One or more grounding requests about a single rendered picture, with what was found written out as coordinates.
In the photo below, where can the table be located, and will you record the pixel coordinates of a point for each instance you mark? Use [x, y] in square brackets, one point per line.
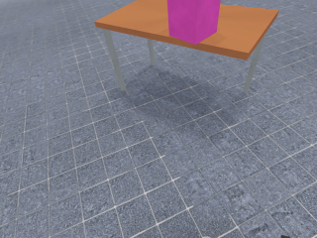
[240, 31]

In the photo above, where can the carton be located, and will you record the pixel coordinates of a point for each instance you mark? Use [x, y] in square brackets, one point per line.
[192, 20]

